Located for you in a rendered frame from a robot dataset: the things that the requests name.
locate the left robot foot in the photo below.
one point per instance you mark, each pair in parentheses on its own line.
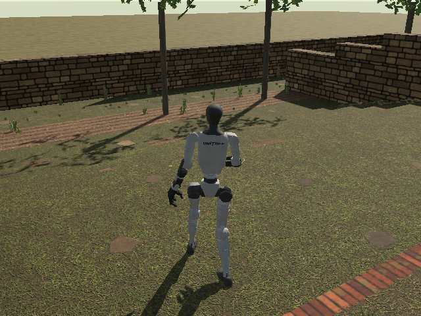
(190,248)

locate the right robot hand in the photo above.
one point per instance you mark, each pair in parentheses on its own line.
(228,163)

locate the robot left forearm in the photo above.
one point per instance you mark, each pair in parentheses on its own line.
(179,177)

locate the robot left upper arm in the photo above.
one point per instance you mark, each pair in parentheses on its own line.
(189,149)

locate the right robot shin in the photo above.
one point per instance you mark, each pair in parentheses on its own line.
(224,253)

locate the robot right upper arm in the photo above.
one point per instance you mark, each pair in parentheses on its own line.
(235,150)

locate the left robot hand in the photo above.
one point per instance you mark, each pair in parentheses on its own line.
(171,194)

